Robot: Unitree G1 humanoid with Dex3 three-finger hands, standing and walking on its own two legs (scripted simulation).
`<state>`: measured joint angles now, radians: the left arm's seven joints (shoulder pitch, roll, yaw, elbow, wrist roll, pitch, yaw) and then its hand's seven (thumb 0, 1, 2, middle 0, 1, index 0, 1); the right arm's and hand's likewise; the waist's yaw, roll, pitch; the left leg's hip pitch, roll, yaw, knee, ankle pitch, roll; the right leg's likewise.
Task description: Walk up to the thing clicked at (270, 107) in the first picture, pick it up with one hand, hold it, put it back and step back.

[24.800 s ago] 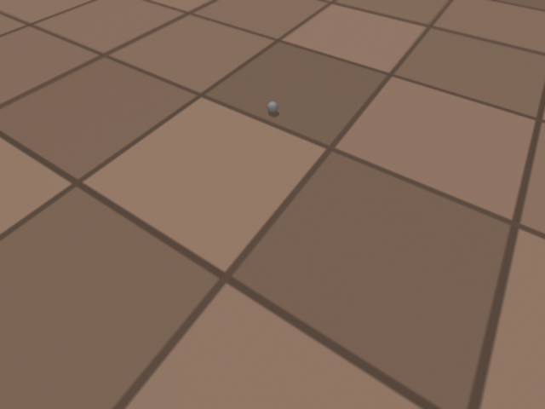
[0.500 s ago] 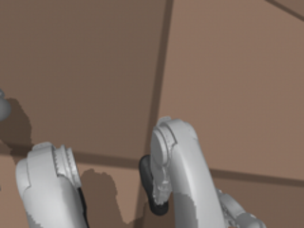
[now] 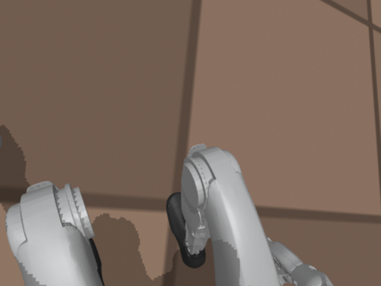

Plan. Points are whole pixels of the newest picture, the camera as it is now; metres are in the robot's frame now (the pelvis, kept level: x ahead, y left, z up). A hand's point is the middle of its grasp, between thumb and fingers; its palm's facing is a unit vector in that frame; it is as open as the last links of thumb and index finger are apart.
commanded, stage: rest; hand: left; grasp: from above
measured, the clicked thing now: out of the picture +0.41 +0.31 -0.25
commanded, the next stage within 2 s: open in 0.30 s
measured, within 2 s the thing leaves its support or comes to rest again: neither
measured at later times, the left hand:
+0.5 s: hand out of the picture +0.40 +0.32 -0.24, palm faces -0.46 -0.16 -0.87, open 9.1 cm
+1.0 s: hand out of the picture +0.40 +0.32 -0.24, palm faces -0.45 -0.15 -0.88, open 13.1 cm
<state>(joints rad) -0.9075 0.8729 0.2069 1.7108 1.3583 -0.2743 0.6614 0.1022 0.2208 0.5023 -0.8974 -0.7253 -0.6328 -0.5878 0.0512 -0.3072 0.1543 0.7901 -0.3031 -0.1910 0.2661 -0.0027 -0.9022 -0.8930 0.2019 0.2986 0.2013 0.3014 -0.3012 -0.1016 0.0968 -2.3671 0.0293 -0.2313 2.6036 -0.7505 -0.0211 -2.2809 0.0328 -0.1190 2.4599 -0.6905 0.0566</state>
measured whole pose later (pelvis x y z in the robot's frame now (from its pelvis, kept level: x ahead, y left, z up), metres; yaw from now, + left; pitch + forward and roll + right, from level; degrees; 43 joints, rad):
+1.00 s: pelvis +0.00 +0.00 +0.00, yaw -2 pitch +27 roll -13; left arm -0.95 0.92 0.16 1.75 1.31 -0.24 0.69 0.00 -0.36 0.93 -0.25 -0.92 -0.21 -0.91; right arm 0.03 -0.34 0.22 0.76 -0.31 -0.28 0.31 0.00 -0.89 -0.89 0.20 0.30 0.20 0.30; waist -0.32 -0.13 0.13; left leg -2.35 0.03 -0.26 2.60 -0.75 -0.01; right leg -2.24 0.04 -0.15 2.43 -0.68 0.06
